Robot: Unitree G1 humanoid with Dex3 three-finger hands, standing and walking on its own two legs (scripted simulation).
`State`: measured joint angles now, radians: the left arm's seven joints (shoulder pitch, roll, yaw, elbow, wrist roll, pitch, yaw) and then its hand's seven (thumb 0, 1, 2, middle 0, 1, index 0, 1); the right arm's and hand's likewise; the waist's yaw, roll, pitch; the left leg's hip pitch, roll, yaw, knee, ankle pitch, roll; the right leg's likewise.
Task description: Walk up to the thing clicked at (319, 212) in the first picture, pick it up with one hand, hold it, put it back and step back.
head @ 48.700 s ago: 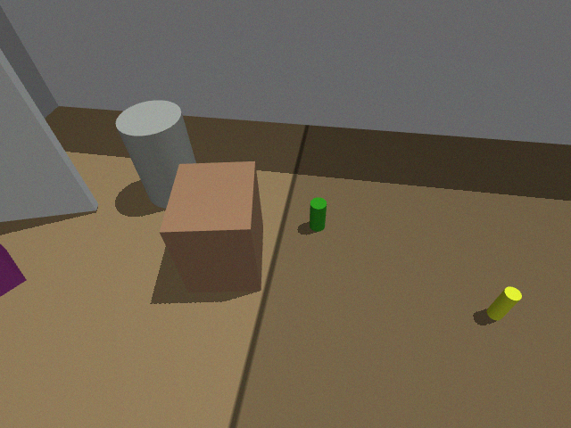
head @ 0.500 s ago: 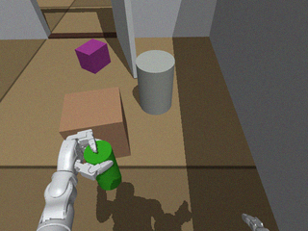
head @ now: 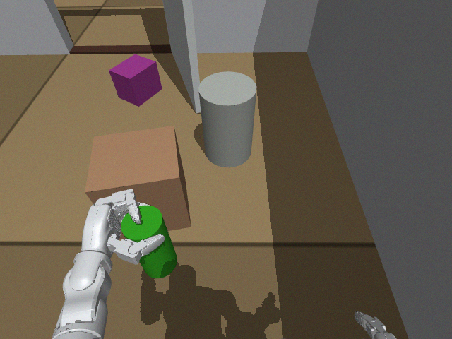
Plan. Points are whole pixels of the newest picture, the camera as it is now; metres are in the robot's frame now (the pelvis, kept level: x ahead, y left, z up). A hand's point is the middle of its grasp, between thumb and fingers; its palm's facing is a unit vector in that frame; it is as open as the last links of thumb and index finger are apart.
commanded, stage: hold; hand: left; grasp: from the side
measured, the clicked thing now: (152, 243) +0.32 +0.16 -0.03
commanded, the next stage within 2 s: crouch in 0.16 s
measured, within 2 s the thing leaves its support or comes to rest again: neither
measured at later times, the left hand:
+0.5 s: hand (143, 230) +0.32 +0.16 +0.02, palm faces -0.04 -1.00 -0.04, open 6.6 cm
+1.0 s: hand (168, 251) +0.38 +0.16 -0.22, palm faces -0.03 -1.00 -0.03, open 6.7 cm
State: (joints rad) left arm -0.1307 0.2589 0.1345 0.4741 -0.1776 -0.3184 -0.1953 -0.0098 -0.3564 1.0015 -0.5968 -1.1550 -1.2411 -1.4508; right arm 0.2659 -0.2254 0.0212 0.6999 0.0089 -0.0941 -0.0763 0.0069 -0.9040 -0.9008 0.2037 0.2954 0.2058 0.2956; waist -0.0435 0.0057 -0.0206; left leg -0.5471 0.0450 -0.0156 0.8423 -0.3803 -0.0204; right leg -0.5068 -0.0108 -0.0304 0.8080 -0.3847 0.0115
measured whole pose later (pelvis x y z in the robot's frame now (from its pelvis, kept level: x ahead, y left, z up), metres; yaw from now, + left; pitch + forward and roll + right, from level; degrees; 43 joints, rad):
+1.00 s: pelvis -0.04 +0.00 -0.18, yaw -2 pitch +31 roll -3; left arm -0.51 0.32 0.29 0.99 -0.13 -0.70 -0.20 -0.01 -0.30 0.98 -0.61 -1.06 -1.23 -1.37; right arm 0.18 -0.25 0.01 0.73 -0.08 -0.08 0.03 0.00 -0.90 -0.90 0.20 0.30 0.20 0.30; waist -0.12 0.00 -0.18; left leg -1.59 0.05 -0.06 1.68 -0.63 -0.02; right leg -1.55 0.00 -0.03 1.65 -0.64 0.01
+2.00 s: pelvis -0.08 +0.01 -0.41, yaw -9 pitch +27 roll -9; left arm -0.88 0.70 0.53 1.30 0.03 -0.71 -0.18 -0.02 -0.41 1.03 -0.67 -1.14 -1.29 -1.43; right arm 0.11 -0.31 0.21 0.71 -0.20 0.03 0.11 0.00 -0.91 -0.91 0.20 0.30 0.21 0.30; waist -0.30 -0.08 0.08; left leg -2.28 0.02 -0.20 2.45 -0.65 -0.04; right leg -2.19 0.03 -0.11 2.35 -0.65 0.03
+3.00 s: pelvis -0.08 +0.02 -0.43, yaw -14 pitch +20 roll -16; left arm -0.96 0.96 0.43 1.54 -0.03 -0.91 -0.11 0.01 -0.31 0.93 -0.76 -1.08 -1.30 -1.32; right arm -0.07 -0.37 0.49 0.58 -0.32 0.06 0.10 -0.01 -0.91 -0.89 0.21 0.30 0.21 0.30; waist -0.37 -0.21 0.25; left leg -2.25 0.01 -0.35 2.56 -0.69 -0.03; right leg -2.10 0.06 -0.22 2.35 -0.64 0.07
